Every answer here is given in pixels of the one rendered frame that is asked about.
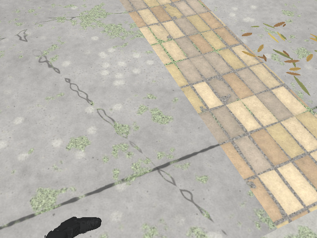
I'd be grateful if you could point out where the left robot hand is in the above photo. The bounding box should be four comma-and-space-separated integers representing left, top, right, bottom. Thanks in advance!
45, 216, 102, 238

